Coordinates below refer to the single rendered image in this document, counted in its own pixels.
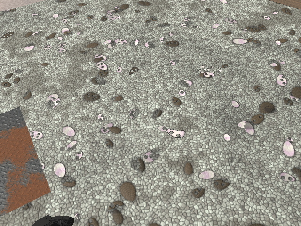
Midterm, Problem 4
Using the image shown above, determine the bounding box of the left robot hand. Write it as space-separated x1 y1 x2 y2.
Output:
31 215 74 226

